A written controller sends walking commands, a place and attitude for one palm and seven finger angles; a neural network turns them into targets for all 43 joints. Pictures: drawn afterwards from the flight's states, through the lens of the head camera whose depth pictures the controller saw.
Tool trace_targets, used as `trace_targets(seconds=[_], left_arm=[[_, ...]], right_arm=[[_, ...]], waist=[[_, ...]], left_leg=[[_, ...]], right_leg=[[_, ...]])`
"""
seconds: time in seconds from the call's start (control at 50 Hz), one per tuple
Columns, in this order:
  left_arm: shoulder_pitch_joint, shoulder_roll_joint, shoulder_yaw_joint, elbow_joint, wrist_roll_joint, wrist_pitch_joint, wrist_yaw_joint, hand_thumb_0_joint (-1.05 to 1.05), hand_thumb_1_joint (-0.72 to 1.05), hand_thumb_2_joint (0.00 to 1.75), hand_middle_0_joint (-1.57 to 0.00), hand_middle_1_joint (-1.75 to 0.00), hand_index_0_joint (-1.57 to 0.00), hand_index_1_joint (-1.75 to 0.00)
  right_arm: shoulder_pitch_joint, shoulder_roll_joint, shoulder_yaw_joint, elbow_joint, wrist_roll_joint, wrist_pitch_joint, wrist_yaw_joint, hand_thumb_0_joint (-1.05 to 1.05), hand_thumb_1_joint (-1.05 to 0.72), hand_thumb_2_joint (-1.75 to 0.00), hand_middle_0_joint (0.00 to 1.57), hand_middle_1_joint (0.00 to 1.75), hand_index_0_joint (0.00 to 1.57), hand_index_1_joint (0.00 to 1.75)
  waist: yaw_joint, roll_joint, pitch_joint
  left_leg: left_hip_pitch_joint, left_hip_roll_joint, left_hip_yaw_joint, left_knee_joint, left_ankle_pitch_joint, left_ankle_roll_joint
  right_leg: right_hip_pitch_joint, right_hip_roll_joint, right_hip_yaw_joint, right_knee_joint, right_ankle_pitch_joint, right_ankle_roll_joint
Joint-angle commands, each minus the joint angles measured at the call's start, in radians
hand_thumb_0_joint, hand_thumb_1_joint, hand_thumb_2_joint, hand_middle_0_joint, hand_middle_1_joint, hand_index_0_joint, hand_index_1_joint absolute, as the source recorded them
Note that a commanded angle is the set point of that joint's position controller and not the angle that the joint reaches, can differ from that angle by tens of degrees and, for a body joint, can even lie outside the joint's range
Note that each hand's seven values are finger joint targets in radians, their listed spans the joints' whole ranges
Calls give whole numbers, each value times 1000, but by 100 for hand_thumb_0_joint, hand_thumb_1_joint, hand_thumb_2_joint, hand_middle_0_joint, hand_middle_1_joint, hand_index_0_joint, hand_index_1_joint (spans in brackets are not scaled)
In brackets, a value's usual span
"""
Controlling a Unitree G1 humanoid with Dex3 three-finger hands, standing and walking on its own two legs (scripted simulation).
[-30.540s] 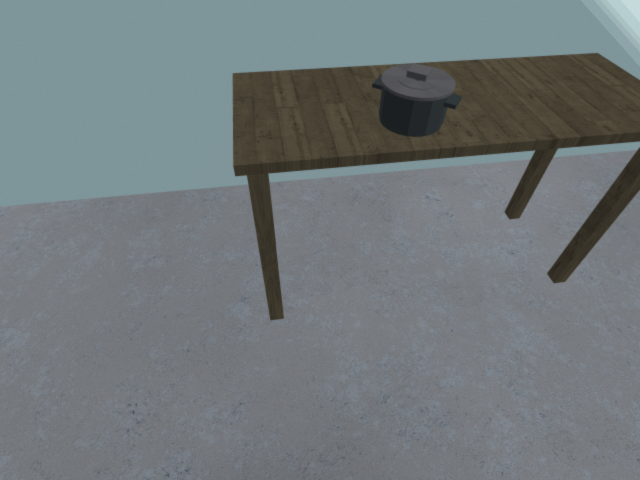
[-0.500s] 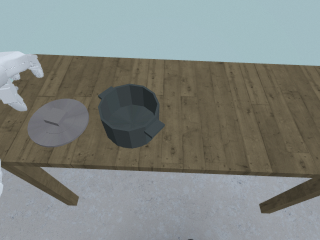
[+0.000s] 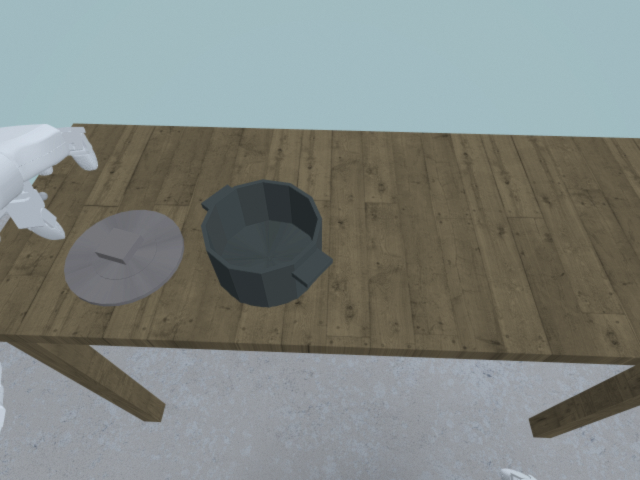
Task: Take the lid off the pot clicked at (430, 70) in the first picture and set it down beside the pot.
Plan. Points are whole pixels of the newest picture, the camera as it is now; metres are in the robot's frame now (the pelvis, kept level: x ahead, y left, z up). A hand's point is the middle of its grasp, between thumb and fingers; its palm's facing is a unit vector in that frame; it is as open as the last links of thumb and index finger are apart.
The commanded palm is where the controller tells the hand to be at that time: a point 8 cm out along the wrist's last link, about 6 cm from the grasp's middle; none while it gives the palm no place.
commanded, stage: draw the hand back to the body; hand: left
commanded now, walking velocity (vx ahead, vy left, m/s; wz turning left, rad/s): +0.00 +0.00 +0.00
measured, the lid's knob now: (120, 245) +0.45 +0.31 -0.01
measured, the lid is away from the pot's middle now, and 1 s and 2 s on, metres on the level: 0.23 0.23 0.23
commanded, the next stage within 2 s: step back with the hand held close in 1.98 s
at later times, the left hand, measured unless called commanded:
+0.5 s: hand (69, 193) +0.38 +0.26 +0.17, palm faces +0.41 -0.85 -0.32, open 10.8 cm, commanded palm +0.32 +0.30 +0.19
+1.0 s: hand (74, 248) +0.31 +0.23 +0.18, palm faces +0.46 -0.84 -0.29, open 8.5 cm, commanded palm +0.25 +0.27 +0.19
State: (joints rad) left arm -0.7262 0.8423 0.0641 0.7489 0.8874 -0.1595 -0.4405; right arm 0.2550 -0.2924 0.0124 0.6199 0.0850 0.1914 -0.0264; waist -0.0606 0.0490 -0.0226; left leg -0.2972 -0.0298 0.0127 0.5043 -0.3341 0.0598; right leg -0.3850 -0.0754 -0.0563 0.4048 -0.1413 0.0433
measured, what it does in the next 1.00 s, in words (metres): stands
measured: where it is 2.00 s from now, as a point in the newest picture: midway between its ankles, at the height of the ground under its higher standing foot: outside the picture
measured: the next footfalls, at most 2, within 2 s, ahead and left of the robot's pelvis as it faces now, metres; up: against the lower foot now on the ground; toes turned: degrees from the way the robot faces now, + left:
none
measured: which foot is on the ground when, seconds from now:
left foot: down 0.00-1.00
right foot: down 0.00-1.00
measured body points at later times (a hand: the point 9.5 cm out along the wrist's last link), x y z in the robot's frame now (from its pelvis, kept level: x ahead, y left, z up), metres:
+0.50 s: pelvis +0.01 -0.02 +0.01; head +0.03 -0.01 +0.45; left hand +0.35 +0.31 +0.19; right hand +0.15 -0.25 -0.09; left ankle -0.06 +0.08 -0.74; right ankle +0.03 -0.17 -0.74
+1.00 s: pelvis +0.01 -0.05 +0.01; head +0.02 -0.06 +0.46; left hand +0.28 +0.27 +0.19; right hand +0.19 -0.28 -0.09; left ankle -0.06 +0.08 -0.74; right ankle +0.03 -0.17 -0.74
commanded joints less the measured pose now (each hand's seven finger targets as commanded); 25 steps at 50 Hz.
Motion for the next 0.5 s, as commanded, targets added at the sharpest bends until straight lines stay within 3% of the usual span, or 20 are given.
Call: trace_targets(seconds=[0.0,0.04,0.06,0.12,0.14,0.16,0.18,0.2,0.22,0.24,0.26,0.28,0.3,0.34,0.36,0.4,0.42,0.44,0.46,0.48], left_arm=[[-342,324,122,-319,-35,12,27,0,9,43,-28,-98,-28,-98],[-312,440,232,-383,-49,5,37,0,9,43,-28,-98,-28,-98],[-301,422,230,-392,-49,5,37,0,9,43,-28,-98,-28,-98],[-225,327,179,-321,-73,19,25,0,9,43,-28,-98,-28,-98],[-219,326,173,-353,-76,20,25,0,9,43,-28,-98,-28,-98],[-203,285,144,-366,-73,27,22,0,9,43,-28,-98,-28,-98],[-197,225,90,-375,-72,33,17,0,9,43,-28,-98,-28,-98],[-269,-145,121,-500,-687,-6,190,0,9,43,-28,-98,-28,-98],[-125,-167,86,-464,-738,1,277,0,9,43,-28,-98,-28,-98],[-86,-172,97,-494,-748,1,324,0,9,43,-28,-98,-28,-98],[-22,-126,188,-427,-821,14,369,0,9,43,-28,-98,-28,-98],[-44,-38,273,-420,-855,20,412,0,9,43,-28,-98,-28,-98],[-89,55,357,-448,-861,17,450,0,9,43,-28,-98,-28,-98],[-208,174,458,-558,-867,-8,507,0,13,46,-28,-95,-28,-95],[-253,136,436,-657,-865,-25,521,0,15,47,-28,-93,-28,-93],[-136,20,388,-738,-880,-28,536,0,19,49,-27,-89,-27,-89],[-60,-17,383,-782,-889,-25,542,0,21,50,-27,-88,-27,-88],[61,-87,355,-749,-901,-14,542,0,23,52,-27,-86,-27,-86],[67,-113,341,-792,-908,-9,542,0,25,53,-27,-84,-27,-84],[144,-154,330,-709,-916,8,543,0,27,54,-27,-83,-27,-83]], right_arm=[[-38,-150,-49,-127,-3,-31,-3,0,-90,-90,20,30,20,30],[-43,-160,-49,-135,-9,-34,-5,0,-90,-90,20,30,20,30],[-46,-145,-44,-140,-13,-40,-7,0,-90,-90,20,30,20,30],[-60,-145,-41,-126,-8,-41,-6,0,-90,-90,20,30,20,30],[-67,-153,-46,-130,-6,-43,-2,0,-90,-90,20,30,20,30],[-74,-141,-42,-139,-5,-43,0,0,-90,-90,20,30,20,30],[-90,-137,-40,-141,-5,-42,3,0,-90,-90,20,30,20,30],[36,-50,-33,-186,10,-99,-25,0,-90,-90,20,30,20,30],[-12,-75,-22,-174,7,-135,-38,0,-90,-90,20,30,20,30],[-35,-74,-16,-165,4,-158,-42,0,-90,-90,20,30,20,30],[-39,-90,-12,-160,-3,-173,-54,0,-90,-90,20,30,20,30],[-39,-110,-10,-128,-9,-179,-63,0,-90,-90,20,30,20,30],[-32,-116,-5,-111,-16,-188,-69,0,-90,-90,20,30,20,30],[-43,-116,2,-83,-35,-213,-82,0,-90,-90,20,30,20,30],[-56,-92,8,-101,-37,-237,-82,0,-90,-90,20,30,20,30],[-73,-70,9,-110,-40,-281,-78,0,-90,-90,20,30,20,30],[-70,-66,6,-107,-44,-300,-70,0,-90,-90,20,30,20,30],[-73,-69,3,-98,-48,-309,-63,0,-90,-90,20,30,20,30],[-71,-72,2,-96,-51,-316,-54,0,-90,-90,20,30,20,30],[-61,-77,-7,-82,-53,-317,-49,0,-90,-90,20,30,20,30]], waist=[[26,92,-391],[42,87,-444],[43,97,-464],[34,34,-334],[30,46,-320],[36,57,-329],[28,69,-294],[-20,42,-236],[6,53,-189],[9,37,-159],[30,-30,-164],[41,-80,-159],[49,-71,-192],[53,38,-226],[60,152,-279],[77,299,-305],[84,327,-316],[77,252,-257],[81,220,-262],[73,120,-210]], left_leg=[[156,23,-69,-34,671,-12],[168,19,-71,-32,694,-5],[175,14,-76,-35,726,-5],[121,21,-65,-48,642,-9],[127,23,-63,-53,626,-12],[137,22,-64,-54,655,-13],[134,21,-64,-54,631,-18],[287,92,-71,-83,509,-67],[315,122,-111,-114,405,-66],[309,135,-134,-150,306,-67],[247,122,-107,-161,276,-56],[189,101,-63,-149,254,-39],[157,83,-48,-146,281,-38],[167,76,-34,-150,331,-49],[208,71,-39,-158,410,-65],[286,85,-42,-132,598,-94],[323,90,-41,-115,694,-102],[306,100,-37,-109,723,-98],[300,96,-30,-112,724,-87],[257,99,-24,-113,686,-72]], right_leg=[[230,64,-23,30,269,-82],[282,59,-20,37,308,-83],[297,62,-20,40,317,-80],[252,59,-33,19,287,-75],[245,56,-28,11,276,-78],[246,62,-30,17,263,-76],[217,63,-35,6,247,-77],[148,44,-55,8,123,-97],[118,46,-37,-4,24,-97],[110,47,-31,-15,-13,-98],[170,46,-26,-25,8,-97],[228,38,-20,-29,59,-97],[287,32,-16,-27,99,-96],[347,20,-5,-24,151,-94],[373,24,-5,-19,188,-96],[373,27,-15,-6,231,-96],[371,30,-19,-7,259,-97],[362,37,-27,-11,261,-93],[367,40,-23,-22,285,-90],[363,42,-29,-20,299,-88]])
